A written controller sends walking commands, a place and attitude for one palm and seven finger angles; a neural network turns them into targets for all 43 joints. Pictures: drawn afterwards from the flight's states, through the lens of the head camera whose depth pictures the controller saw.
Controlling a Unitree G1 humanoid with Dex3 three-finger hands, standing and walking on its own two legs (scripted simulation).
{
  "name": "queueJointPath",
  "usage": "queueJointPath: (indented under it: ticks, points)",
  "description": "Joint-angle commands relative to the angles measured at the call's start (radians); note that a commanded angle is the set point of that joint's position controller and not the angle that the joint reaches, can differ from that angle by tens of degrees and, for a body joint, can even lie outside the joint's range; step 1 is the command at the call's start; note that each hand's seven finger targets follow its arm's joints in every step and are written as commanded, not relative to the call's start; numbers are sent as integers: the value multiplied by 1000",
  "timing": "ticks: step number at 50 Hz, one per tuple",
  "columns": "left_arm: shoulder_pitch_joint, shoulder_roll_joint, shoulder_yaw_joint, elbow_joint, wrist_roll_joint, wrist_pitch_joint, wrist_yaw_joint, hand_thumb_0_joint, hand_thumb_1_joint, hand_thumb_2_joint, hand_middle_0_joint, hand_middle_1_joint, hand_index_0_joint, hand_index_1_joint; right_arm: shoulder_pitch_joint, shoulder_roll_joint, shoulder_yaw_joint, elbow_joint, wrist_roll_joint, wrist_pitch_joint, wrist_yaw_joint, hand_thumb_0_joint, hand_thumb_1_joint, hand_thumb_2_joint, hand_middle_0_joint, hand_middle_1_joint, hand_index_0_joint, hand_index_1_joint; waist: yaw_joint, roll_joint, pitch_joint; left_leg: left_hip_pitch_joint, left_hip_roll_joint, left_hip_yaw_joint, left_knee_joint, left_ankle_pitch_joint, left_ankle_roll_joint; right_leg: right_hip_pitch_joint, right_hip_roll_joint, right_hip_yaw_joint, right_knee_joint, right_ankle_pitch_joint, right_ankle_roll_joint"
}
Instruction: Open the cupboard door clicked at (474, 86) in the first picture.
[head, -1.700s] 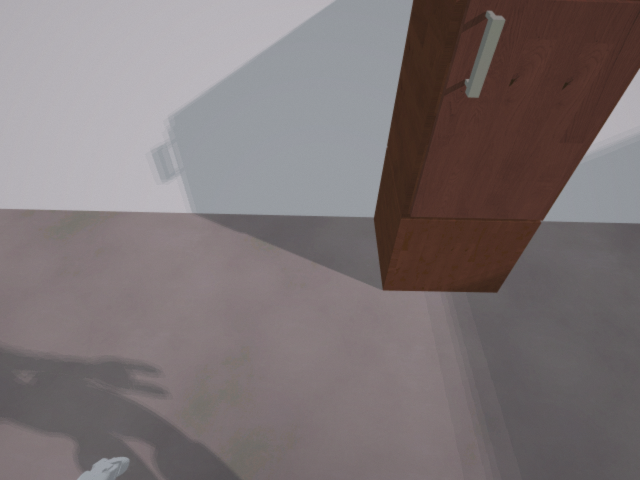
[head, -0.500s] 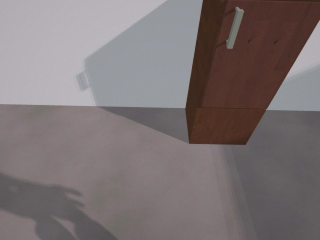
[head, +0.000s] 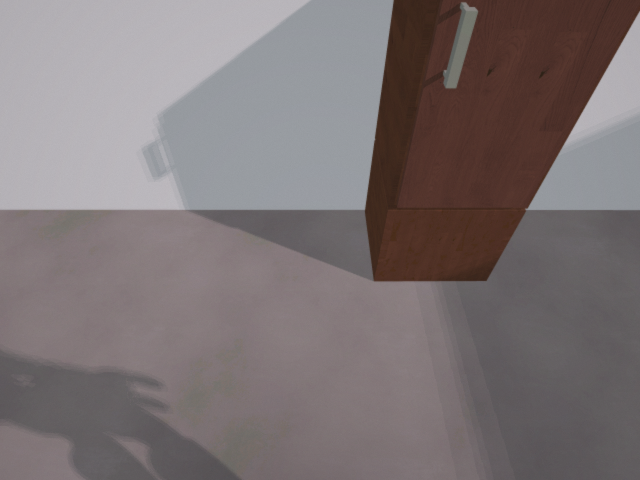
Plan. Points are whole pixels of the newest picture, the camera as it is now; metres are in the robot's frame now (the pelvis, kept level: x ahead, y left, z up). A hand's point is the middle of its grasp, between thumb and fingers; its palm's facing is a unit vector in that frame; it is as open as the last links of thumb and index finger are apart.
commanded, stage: walk to a spot facing it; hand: left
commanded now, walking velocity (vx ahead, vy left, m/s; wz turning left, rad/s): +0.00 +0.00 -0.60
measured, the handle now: (456, 46) +0.92 -0.22 +0.14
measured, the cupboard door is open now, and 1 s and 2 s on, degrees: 0 0 0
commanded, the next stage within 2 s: none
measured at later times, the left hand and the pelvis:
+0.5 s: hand out of the picture +0.05 +0.15 -0.16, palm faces -0.19 -0.94 -0.27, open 7.4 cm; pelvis -0.04 -0.04 +0.00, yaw -15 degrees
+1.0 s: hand out of the picture +0.11 +0.19 -0.17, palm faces -0.44 -0.87 -0.23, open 7.4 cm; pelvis -0.05 +0.03 +0.00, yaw -32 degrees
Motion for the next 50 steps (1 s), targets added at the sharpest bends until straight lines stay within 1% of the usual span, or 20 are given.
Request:
queueJointPath:
  ticks: [1,5,7,9,12,13,14,15,17,22,26,36,40,42,43,44,45,46,48,50]
  points:
    - [19,123,41,-95,0,11,4,0,900,900,-200,-300,-200,-300,55,-123,-46,-79,-5,3,-15,0,-900,-900,200,300,200,300,-25,-12,-51,18,133,-27,29,161,21,-86,-107,120,36,297,-26]
    - [23,98,52,-141,2,20,-5,0,900,900,-200,-300,-200,-300,60,-140,-69,-125,-7,5,-19,0,-900,-900,200,300,200,300,-27,68,-61,20,201,-63,14,150,57,-170,-44,84,182,228,-12]
    - [26,64,56,-162,1,27,-11,0,900,900,-200,-300,-200,-300,53,-148,-79,-141,-8,0,-18,0,-900,-900,200,300,200,300,-25,189,-33,-7,313,-125,-62,219,132,-230,1,-1,389,-117,13]
    - [38,41,65,-180,2,32,-14,0,900,900,-200,-300,-200,-300,36,-136,-84,-159,-12,-5,-16,0,-900,-900,200,300,200,300,-15,211,-32,-20,365,-117,-61,340,189,-237,-28,-18,494,-301,22]
    - [150,25,76,-164,4,21,-22,0,900,900,-200,-300,-200,-300,-19,-128,-94,-181,-16,0,-15,0,-900,-900,200,300,200,300,49,135,-56,-99,300,21,139,295,98,-57,-50,-55,241,-121,14]
    - [216,65,89,-148,9,7,-19,0,900,900,-200,-300,-200,-300,-20,-103,-92,-189,-10,10,-11,0,-900,-900,200,300,200,300,81,-10,-62,-180,212,103,347,113,19,28,-92,18,43,89,5]
    - [234,184,107,-150,22,-10,-1,0,900,900,-200,-300,-200,-300,12,-8,-74,-222,-5,16,-5,0,-900,-900,200,300,200,300,66,-383,-34,-446,35,126,626,-345,-53,80,-335,459,-115,358,-64]
    - [243,193,104,-161,3,-4,10,0,900,900,-200,-300,-200,-300,-10,-28,-74,-243,-4,24,-9,0,-900,-900,200,300,200,300,71,-326,-42,-421,28,-19,725,-377,-44,-7,-400,534,-158,424,-152]
    - [131,134,106,-194,4,1,13,0,900,900,-200,-300,-200,-300,-13,-33,-84,-217,-4,23,-5,0,-900,-900,200,300,200,300,30,-207,4,-434,66,-62,774,-245,-31,-70,-311,452,-172,95,-182]
    - [112,79,94,-205,-4,-15,9,0,900,900,-200,-300,-200,-300,48,-15,-83,-180,-12,26,-3,0,-900,-900,200,300,200,300,-1,-68,-70,-402,57,-55,725,-85,-57,0,-206,328,-129,169,-136]
    - [146,75,100,-195,-3,-11,5,0,900,900,-200,-300,-200,-300,31,-12,-83,-192,-14,30,-9,0,-900,-900,200,300,200,300,13,-84,-79,-428,46,-66,697,-78,-67,40,-187,352,-133,152,-119]
    - [149,94,110,-199,10,5,3,0,900,900,-200,-300,-200,-300,-9,-20,-77,-235,-4,20,-16,0,-900,-900,200,300,200,300,38,-122,-94,-315,1,-75,433,-183,-46,16,-167,497,-145,103,-169]
    - [92,112,113,-218,13,16,3,0,900,900,-200,-300,-200,-300,64,-17,-77,-233,9,11,-19,0,-900,-900,200,300,200,300,6,-146,-107,-159,-34,-73,224,-193,-12,-71,-147,536,-150,91,-147]
    - [37,113,114,-233,8,22,1,0,900,900,-200,-300,-200,-300,179,-24,-80,-204,13,1,-25,0,-900,-900,200,300,200,300,-48,-143,-132,42,-45,-54,19,-78,11,-178,-92,493,-129,27,-83]
    - [25,81,109,-248,2,24,-3,0,900,900,-200,-300,-200,-300,224,-58,-86,-193,11,-8,-32,0,-900,-900,200,300,200,300,-71,-69,-140,195,29,-121,-90,-76,45,-319,-11,416,-49,-82,-28]
    - [46,17,99,-257,-7,26,-15,0,900,900,-200,-300,-200,-300,198,-136,-101,-207,-3,-12,-37,0,-900,-900,200,300,200,300,-64,208,-107,263,269,-375,-232,-222,100,-520,123,238,192,-225,16]
    - [35,30,109,-262,1,22,-17,0,900,900,-200,-300,-200,-300,115,-173,-104,-248,1,-4,-34,0,-900,-900,200,300,200,300,-41,270,-56,70,452,-468,-252,-179,146,-504,92,93,463,-286,52]
    - [52,68,128,-256,14,26,-25,0,900,900,-200,-300,-200,-300,36,-145,-90,-282,-7,-4,-35,0,-900,-900,200,300,200,300,-2,169,-14,-100,444,-429,-255,-138,184,-429,43,91,636,-250,72]
    - [115,57,138,-202,23,42,-36,0,900,900,-200,-300,-200,-300,-50,-63,-67,-292,-13,-11,-33,0,-900,-900,200,300,200,300,54,138,16,-187,288,-204,-204,-25,135,-370,38,62,814,-138,79]
    - [113,25,124,-201,21,43,-45,0,900,900,-200,-300,-200,-300,-14,-43,-62,-281,-12,-18,-31,0,-900,-900,200,300,200,300,42,118,31,-140,228,-88,-159,93,121,-408,18,21,844,-105,84]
